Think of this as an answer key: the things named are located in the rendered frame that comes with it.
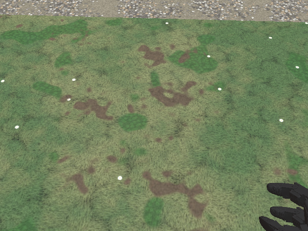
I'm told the right robot hand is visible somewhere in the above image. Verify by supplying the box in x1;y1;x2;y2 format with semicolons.
259;182;308;231

